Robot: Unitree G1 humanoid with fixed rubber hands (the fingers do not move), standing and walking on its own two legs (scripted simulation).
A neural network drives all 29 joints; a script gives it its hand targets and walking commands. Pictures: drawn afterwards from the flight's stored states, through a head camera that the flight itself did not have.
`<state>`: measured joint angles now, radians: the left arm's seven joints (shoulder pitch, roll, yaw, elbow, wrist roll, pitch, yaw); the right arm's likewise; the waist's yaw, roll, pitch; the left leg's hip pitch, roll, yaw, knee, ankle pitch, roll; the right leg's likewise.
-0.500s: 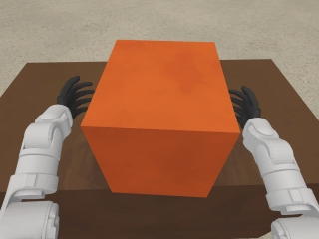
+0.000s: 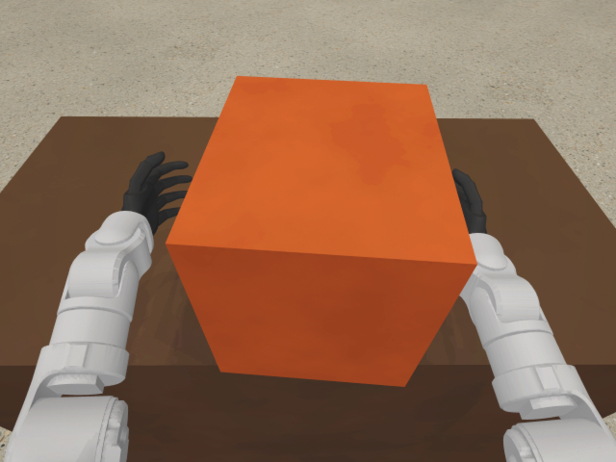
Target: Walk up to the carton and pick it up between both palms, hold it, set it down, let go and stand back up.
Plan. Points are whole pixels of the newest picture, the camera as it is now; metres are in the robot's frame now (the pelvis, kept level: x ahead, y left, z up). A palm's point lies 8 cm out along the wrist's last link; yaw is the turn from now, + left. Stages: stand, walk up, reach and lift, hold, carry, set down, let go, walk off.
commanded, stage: reach and lift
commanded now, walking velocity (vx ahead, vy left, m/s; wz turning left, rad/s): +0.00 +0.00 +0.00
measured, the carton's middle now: (321, 231) +0.40 +0.00 +0.10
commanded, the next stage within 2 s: none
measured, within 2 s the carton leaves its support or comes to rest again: leaves its support in 1.60 s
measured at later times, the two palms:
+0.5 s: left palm (186, 220) +0.40 +0.17 +0.12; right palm (453, 237) +0.38 -0.17 +0.11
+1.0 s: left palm (183, 218) +0.40 +0.17 +0.12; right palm (449, 233) +0.38 -0.16 +0.11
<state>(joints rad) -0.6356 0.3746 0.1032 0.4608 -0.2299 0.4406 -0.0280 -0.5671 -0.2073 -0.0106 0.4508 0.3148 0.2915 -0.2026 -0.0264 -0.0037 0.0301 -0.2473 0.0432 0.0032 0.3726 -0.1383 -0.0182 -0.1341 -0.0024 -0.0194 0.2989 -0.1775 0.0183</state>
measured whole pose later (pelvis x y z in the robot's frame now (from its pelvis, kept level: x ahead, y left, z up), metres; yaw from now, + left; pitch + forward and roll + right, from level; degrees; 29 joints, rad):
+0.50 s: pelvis -0.01 +0.00 +0.00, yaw -2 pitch +2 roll -1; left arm -0.67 0.21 0.12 0.46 -0.13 0.45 0.05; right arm -0.63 -0.13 -0.01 0.52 0.25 0.25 -0.25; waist -0.02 0.00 0.02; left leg -0.29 0.05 0.03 0.38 -0.12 -0.01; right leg -0.20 0.00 0.01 0.31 -0.16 0.02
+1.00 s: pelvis -0.01 +0.00 +0.00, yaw -1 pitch +3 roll -1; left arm -0.68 0.22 0.11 0.46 -0.14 0.45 0.07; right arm -0.64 -0.14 0.02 0.55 0.30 0.24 -0.29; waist -0.02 -0.01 0.00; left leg -0.31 0.05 0.02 0.40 -0.13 -0.02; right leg -0.21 0.01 0.00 0.33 -0.17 0.02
